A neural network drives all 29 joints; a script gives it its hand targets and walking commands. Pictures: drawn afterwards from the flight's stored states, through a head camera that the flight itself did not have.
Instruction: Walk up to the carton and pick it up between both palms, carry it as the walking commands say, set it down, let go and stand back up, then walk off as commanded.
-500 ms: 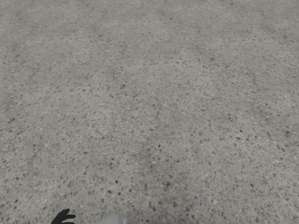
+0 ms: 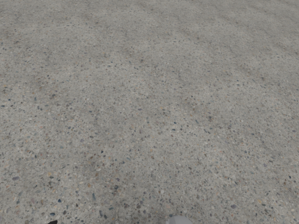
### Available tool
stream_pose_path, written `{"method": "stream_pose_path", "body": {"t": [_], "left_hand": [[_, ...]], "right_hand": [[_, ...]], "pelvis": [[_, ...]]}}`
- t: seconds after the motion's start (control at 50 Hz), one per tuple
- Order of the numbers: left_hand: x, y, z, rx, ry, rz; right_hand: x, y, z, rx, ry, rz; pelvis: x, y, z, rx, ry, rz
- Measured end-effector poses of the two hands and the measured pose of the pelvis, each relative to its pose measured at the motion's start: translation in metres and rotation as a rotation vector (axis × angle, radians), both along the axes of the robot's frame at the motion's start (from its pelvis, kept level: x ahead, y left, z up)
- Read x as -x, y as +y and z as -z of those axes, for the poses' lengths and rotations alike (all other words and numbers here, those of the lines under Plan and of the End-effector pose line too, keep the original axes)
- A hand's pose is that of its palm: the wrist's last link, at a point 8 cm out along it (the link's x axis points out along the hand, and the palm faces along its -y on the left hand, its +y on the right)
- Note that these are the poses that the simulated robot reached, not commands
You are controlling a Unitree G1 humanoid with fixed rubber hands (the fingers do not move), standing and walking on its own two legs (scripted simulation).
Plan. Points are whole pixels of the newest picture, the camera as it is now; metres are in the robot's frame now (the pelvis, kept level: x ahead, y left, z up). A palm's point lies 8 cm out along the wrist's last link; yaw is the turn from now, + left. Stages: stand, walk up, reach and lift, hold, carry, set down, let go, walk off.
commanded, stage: walk off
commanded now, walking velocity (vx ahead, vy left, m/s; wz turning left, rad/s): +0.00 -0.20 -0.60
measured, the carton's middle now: out of the picture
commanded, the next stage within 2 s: stand in 0.58 s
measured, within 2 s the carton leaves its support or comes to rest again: neither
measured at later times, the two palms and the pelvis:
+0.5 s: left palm out of the picture +0.13 +0.09 -0.13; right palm out of the picture +0.01 -0.43 -0.13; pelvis -0.02 -0.14 -0.01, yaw -16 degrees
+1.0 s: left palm out of the picture +0.14 -0.05 -0.11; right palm out of the picture -0.17 -0.49 -0.14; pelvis -0.07 -0.23 +0.00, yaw -26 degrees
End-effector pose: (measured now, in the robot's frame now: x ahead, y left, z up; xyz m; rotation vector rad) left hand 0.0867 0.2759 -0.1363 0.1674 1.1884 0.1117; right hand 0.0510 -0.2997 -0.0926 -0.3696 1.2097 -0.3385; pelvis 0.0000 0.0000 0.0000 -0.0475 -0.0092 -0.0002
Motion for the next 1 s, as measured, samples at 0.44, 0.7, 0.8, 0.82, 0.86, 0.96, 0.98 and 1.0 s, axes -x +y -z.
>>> {"method": "stream_pose_path", "body": {"t": [0.44, 0.7, 0.8, 0.82, 0.86, 0.96, 0.98, 1.0], "left_hand": [[-0.048, -0.167, -0.015, -0.107, -0.034, 0.251], [-0.053, -0.224, 0.009, -0.006, 0.017, 0.401], [-0.060, -0.245, 0.000, -0.028, 0.018, 0.451], [-0.062, -0.253, -0.001, -0.033, 0.015, 0.464], [-0.066, -0.271, -0.004, -0.045, -0.003, 0.490], [-0.065, -0.312, -0.014, -0.085, -0.072, 0.523], [-0.062, -0.318, -0.018, -0.089, -0.077, 0.526], [-0.058, -0.323, -0.022, -0.092, -0.079, 0.528]], "right_hand": [[0.045, -0.127, 0.041, -0.132, -0.056, 0.206], [0.134, -0.151, 0.006, -0.026, -0.047, 0.379], [0.163, -0.163, 0.006, -0.045, -0.052, 0.430], [0.168, -0.166, 0.009, -0.056, -0.054, 0.438], [0.181, -0.171, 0.018, -0.086, -0.048, 0.457], [0.214, -0.186, 0.045, -0.175, -0.017, 0.494], [0.216, -0.187, 0.046, -0.193, -0.012, 0.499], [0.216, -0.188, 0.047, -0.208, -0.012, 0.500]], "pelvis": [[0.016, -0.137, 0.010, -0.054, 0.012, 0.249], [0.033, -0.162, 0.003, -0.019, -0.004, 0.406], [0.041, -0.178, 0.000, -0.007, 0.004, 0.437], [0.043, -0.182, 0.000, -0.008, 0.005, 0.441], [0.048, -0.193, 0.003, -0.014, 0.005, 0.449], [0.063, -0.221, 0.010, -0.032, -0.003, 0.462], [0.065, -0.225, 0.007, -0.037, -0.006, 0.462], [0.067, -0.228, 0.005, -0.043, -0.008, 0.461]]}}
